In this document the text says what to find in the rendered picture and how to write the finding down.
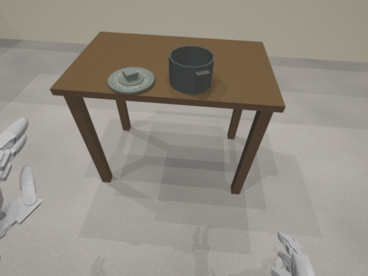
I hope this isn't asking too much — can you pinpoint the knob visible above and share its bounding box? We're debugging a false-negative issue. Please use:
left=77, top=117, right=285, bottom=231
left=122, top=67, right=139, bottom=80

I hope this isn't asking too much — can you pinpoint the right robot hand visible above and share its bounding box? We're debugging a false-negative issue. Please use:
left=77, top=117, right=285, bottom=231
left=271, top=232, right=315, bottom=276

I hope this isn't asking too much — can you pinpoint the lid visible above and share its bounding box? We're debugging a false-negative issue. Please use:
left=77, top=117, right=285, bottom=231
left=108, top=67, right=155, bottom=94

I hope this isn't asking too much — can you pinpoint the pot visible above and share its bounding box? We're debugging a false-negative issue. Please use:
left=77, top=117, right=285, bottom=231
left=168, top=45, right=214, bottom=94

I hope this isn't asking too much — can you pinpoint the table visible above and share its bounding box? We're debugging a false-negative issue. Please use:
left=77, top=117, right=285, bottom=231
left=50, top=32, right=286, bottom=194

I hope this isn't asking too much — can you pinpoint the left robot hand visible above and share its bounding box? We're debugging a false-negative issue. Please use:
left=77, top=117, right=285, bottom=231
left=0, top=117, right=42, bottom=239

